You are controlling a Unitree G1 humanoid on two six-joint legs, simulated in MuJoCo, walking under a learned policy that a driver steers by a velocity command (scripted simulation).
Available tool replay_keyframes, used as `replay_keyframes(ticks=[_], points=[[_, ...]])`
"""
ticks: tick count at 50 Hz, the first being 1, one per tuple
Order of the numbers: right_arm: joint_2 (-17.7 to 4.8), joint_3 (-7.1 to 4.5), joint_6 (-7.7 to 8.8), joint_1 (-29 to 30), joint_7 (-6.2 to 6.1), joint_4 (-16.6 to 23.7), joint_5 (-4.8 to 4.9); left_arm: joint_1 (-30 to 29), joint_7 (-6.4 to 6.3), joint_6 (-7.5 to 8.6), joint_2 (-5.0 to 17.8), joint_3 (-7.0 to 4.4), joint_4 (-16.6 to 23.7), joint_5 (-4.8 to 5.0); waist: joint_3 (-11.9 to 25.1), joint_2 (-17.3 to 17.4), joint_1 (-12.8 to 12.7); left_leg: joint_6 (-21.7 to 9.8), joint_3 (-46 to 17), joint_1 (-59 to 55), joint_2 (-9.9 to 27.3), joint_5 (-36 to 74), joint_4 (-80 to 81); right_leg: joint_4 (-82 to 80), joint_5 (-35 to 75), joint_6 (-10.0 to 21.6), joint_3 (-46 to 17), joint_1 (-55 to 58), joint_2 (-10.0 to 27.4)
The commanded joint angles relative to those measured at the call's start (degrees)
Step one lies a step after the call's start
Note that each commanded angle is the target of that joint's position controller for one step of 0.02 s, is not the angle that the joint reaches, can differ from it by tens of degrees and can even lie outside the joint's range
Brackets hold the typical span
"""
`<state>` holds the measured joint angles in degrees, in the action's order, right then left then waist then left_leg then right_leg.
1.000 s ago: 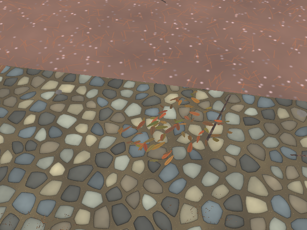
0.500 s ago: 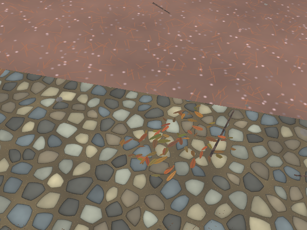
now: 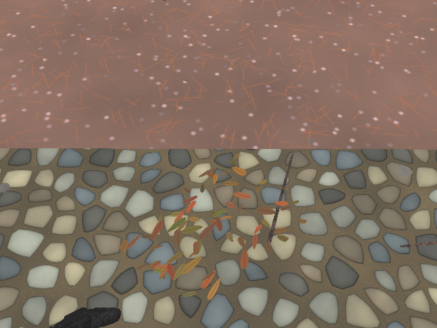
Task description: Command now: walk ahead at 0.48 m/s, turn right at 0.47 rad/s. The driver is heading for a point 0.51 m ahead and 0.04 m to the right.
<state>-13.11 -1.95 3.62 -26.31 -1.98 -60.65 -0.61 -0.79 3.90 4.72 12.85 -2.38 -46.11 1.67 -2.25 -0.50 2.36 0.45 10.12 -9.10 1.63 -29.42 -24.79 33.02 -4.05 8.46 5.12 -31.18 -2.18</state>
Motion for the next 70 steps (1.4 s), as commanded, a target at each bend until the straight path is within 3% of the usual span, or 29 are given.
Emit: replay_keyframes(ticks=[1, 2, 3, 4, 5, 6, 8, 12, 15, 18, 21, 23, 24, 25, 26, 27, 29, 31, 33, 36, 40, 42, 43, 44, 45, 46, 48, 56, 70], points=[[-0.69, 1.35, 2.52, -4.93, 1.44, 7.85, -1.03, 23.07, -1.16, -0.62, 18.25, -5.75, -1.53, -0.52, 22.48, -12.4, -6.33, 0.7, -6.76, 45.07, -4.05, 1.83, -54.45, -7.51, -14.93, 18.26, -46.64, 57.47, 21.17], [-5.89, 0.12, 5.42, 2.15, 2.32, 8.88, 1.48, 24.93, -1.76, -0.66, 13.65, -4.78, -2.2, -0.95, 23.96, -7.59, -10.42, -1.36, -17.61, 51.32, -3.78, -0.85, -60.9, -15.78, -17.53, 16.79, -53.48, 57.81, 20.84], [-8.95, -0.75, 6.71, 8.03, 2.48, 11.7, 3.36, 21.25, -2.06, -0.13, 11.46, -4.19, -1.8, -1.0, 14.06, -6.44, -9.57, -2.91, -17.41, 56.02, -0.46, 3.79, -59.27, -17.04, -13.1, 13.46, -44.2, 50.59, 19.06], [-9.35, -0.88, 7.25, 10.44, 1.94, 12.46, 2.9, 15.93, -1.87, 0.45, 9.8, -3.59, -0.29, -0.84, 9.26, 0.9, -6.65, -3.29, -16.96, 53.26, 2.2, 8.56, -54.2, -18.16, -6.27, 11.52, -36.96, 40.08, 16.49], [-9.55, -1.58, 6.88, 10.9, 1.33, 12.31, 1.86, 11.97, -1.65, 0.7, 8.32, -3.12, 1.01, -1.16, 5.91, 3.92, -3.89, -2.7, -16.24, 49.28, 3.66, 10.32, -49.74, -19.12, -0.15, 10.3, -31.53, 30.97, 14.14], [-9.38, -1.96, 5.94, 9.35, 1.14, 12.65, 1.29, 10.08, -1.76, 0.79, 7.61, -2.75, 1.85, -1.74, 4.96, 3.0, -1.55, -2.08, -16.6, 44.96, 4.97, 10.99, -47.61, -20.51, 3.03, 10.06, -28.16, 24.9, 12.48], [-7.7, -2.1, 4.37, 8.61, 0.95, 13.96, 0.43, 10.03, -2.24, 0.64, 8.06, -2.77, 2.08, -0.99, 3.04, 0.99, 0.27, -0.18, -15.45, 42.38, 6.03, 10.92, -41.42, -22.26, 5.42, 10.16, -24.63, 17.98, 11.08], [-5.85, -1.44, 3.42, 17.75, 0.66, 17.86, -0.65, 14.23, -3.98, 0.43, 10.71, -3.48, 1.67, -0.85, 0.69, -1.54, -2.17, 2.69, -12.17, 41.24, 4.37, 25.67, -22.78, -22.83, 7.22, 7.78, -17.29, 11.52, 6.96], [-4.38, -0.63, 4.01, 24.25, 1.42, 19.46, 0.05, 19.22, -4.21, 0.14, 10.28, -3.28, 0.2, -0.46, 1.52, -2.84, -6.17, 2.26, -10.67, 36.42, 1.45, 38.82, -10.17, -21.49, 3.33, 5.01, -15.69, 12.61, 6.06], [-6.38, -0.94, 4.34, 28.03, 2.15, 21.25, 0.89, 21.92, -4.08, -0.02, 10.25, -3.08, -1.01, -0.27, 1.14, -3.74, -7.6, 0.79, -11.99, 38.58, 1.27, 36.96, -5.67, -18.43, 1.1, 4.49, -19.21, 20.14, 9.4], [-8.67, -1.63, 4.98, 27.74, 2.88, 22.39, 0.9, 22.69, -4.36, -0.68, 11.1, -3.27, -1.35, -0.7, 1.45, -4.97, -6.13, -1.96, -12.13, 38.85, 0.65, 28.75, -2.97, -13.79, 5.74, 3.18, -22.89, 27.98, 13.08], [-11.1, -2.92, 5.37, 18.82, 2.71, 20.26, 0.23, 21.16, -4.44, -1.14, 10.23, -2.86, -0.82, -1.05, 5.78, -4.69, -1.12, -5.15, -10.6, 26.94, -0.66, 29.19, 0.24, -3.15, 21.24, 0.74, -20.47, 29.05, 9.49], [-14.06, -3.67, 5.59, 10.17, 2.51, 19.27, -1.06, 20.33, -4.51, -1.17, 8.35, -1.94, 0.66, -1.86, 14.28, -1.59, 2.57, -8.95, -17.15, 12.24, 6.85, 40.61, -3.25, 10.93, 17.13, -1.74, -17.39, 22.77, 5.82], [-18.14, -4.9, 4.82, 3.63, 2.62, 17.64, -1.9, 29.26, -4.49, -0.35, 4.46, -0.76, -0.12, -0.99, 23.19, 12.74, 1.57, -19.2, -37.29, -9.9, 19.69, 47.37, -3.64, 33.18, -7.12, -6.89, -11.56, 2.56, -3.2], [-13.92, -4.03, 4.17, 1.48, 3.27, 16.6, -0.32, 30.64, -4.32, 0.09, 6.98, -0.93, -0.99, -0.75, 25.58, 15.76, 1.97, -20.83, -48.65, -11.44, 23.32, 47.47, 1.73, 40.75, -31.8, -7.76, -15.74, -4.59, -4.24], [-10.62, -2.96, 3.81, 5.79, 3.32, 17.52, 0.57, 26.08, -4.41, -0.22, 11.05, -2.05, -0.52, 0.06, 16.99, 9.09, 1.97, -18.06, -41.05, -4.36, 21.67, 46.26, 1.47, 44.59, -29.58, -7.94, -17.19, -8.0, -1.3], [-7.44, -1.54, 3.13, 14.1, 3.6, 18.67, 0.28, 18.8, -4.8, -1.19, 10.3, -2.18, 1.35, -1.17, 7.59, 1.44, -0.89, -14.96, -27.66, 11.03, 16.1, 55.17, 3.6, 38.2, -23.87, -8.77, -12.22, -6.27, 3.57], [-6.08, -0.93, 3.17, 16.5, 3.83, 17.9, -0.47, 20.22, -5.07, -2.51, 7.28, -2.01, 1.01, -1.59, 6.36, 4.28, -3.88, -13.19, -21.37, 19.37, 11.97, 58.69, 6.54, 29.89, -19.52, -9.35, -10.34, 1.36, 5.78], [-7.06, -1.16, 3.18, 17.4, 3.64, 16.88, -0.96, 21.52, -5.31, -3.14, 4.76, -1.39, 0.66, -1.54, 7.49, 6.67, -5.03, -13.72, -16.83, 21.93, 10.11, 64.06, 7.7, 21.85, -15.58, -10.48, -8.86, 5.89, 5.55], [-9.13, -1.7, 2.12, 17.5, 2.8, 15.46, -0.29, 18.53, -5.55, -3.41, 4.28, -0.96, 1.18, -1.81, 9.96, 7.06, -4.38, -13.21, -13.61, 21.9, 9.29, 63.39, 7.89, 10.94, -7.67, -11.0, -7.75, 10.95, 5.15], [-9.22, -1.56, 0.71, 15.82, 2.48, 13.16, 0.05, 13.83, -5.64, -4.22, 5.95, -1.51, 1.87, -1.75, 8.28, 6.32, -2.69, -12.68, -15.1, 21.29, 10.02, 48.69, 8.24, 3.66, -4.85, -10.35, -7.87, 13.16, 4.98], [-8.57, -1.26, 0.23, 16.65, 2.4, 12.58, 0.58, 13.02, -5.69, -4.2, 5.92, -1.72, 2.0, -2.02, 6.61, 5.81, -3.49, -11.45, -16.0, 22.31, 9.42, 39.11, 6.91, -3.31, -2.52, -9.03, -7.18, 16.41, 4.58], [-7.74, -0.96, 0.11, 15.7, 2.39, 12.0, 0.93, 12.91, -5.77, -4.06, 6.28, -1.87, 1.97, -2.44, 5.94, 4.75, -3.82, -9.48, -16.1, 22.91, 7.81, 33.26, 5.83, -8.56, 2.34, -8.08, -7.46, 19.28, 4.69], [-6.49, -0.51, 0.25, 13.89, 2.35, 11.57, 0.42, 12.91, -6.04, -3.92, 8.13, -2.28, 2.19, -2.88, 6.39, 2.35, -3.2, -6.93, -15.74, 24.32, 5.73, 27.25, 4.03, -9.6, 10.94, -6.99, -10.6, 23.24, 7.62], [-6.16, -0.48, 0.58, 9.82, 2.56, 10.98, -0.68, 12.61, -6.48, -4.15, 11.31, -2.95, 2.59, -2.63, 7.74, -2.71, -0.16, -4.69, -13.51, 27.64, 1.95, 18.69, 1.86, -6.81, 18.58, -5.01, -13.17, 28.18, 11.16], [-4.77, -0.18, 0.54, 6.98, 2.51, 10.07, -0.61, 11.53, -6.5, -4.6, 10.47, -2.91, 2.06, -1.89, 8.38, -6.81, 1.3, -3.03, -11.06, 28.43, -0.54, 12.82, 2.57, -5.86, 13.12, -2.78, -13.97, 28.1, 11.76], [-5.78, -0.21, -0.49, 12.52, 1.96, 10.48, -0.27, 9.56, -5.8, -4.8, 6.17, -2.17, 2.04, -1.71, 4.35, -4.39, -1.4, -1.76, -9.75, 26.71, -0.95, 14.23, 2.04, -6.85, 3.35, -4.62, -12.36, 22.06, 8.27], [-6.58, -0.7, -2.2, 12.71, 0.97, 8.87, 0.19, 9.62, -5.5, -3.39, 6.81, -2.38, -1.47, -1.64, 5.71, -1.8, -1.56, -1.78, -10.66, 22.07, 0.4, 25.58, -0.96, -3.38, 14.8, -5.23, -10.45, 23.09, 6.75], [-5.81, -0.85, -3.18, 12.1, 0.15, 4.5, 0.31, 8.08, -6.0, -4.43, 5.89, -2.23, -8.51, -1.57, 2.47, 0.44, -1.72, -1.44, -10.66, 21.83, 0.57, 21.93, 0.51, -5.16, 6.88, -5.98, -8.75, 22.39, 4.97]])
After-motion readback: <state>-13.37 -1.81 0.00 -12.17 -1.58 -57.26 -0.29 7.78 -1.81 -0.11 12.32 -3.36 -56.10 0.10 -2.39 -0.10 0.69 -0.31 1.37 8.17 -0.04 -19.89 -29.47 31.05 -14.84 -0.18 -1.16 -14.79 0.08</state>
